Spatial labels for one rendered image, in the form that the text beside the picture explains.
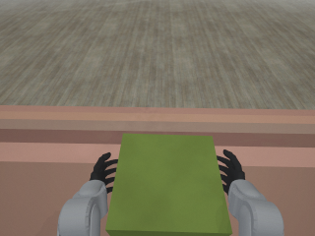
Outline left robot hand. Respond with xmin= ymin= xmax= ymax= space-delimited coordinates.
xmin=90 ymin=152 xmax=118 ymax=194

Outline robot right forearm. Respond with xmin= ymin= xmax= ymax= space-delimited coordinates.
xmin=227 ymin=179 xmax=284 ymax=236

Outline right robot hand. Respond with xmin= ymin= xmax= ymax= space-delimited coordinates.
xmin=217 ymin=149 xmax=245 ymax=194

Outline robot left forearm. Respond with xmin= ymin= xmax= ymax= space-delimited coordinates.
xmin=56 ymin=180 xmax=108 ymax=236

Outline carton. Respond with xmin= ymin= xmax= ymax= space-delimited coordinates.
xmin=105 ymin=133 xmax=232 ymax=236

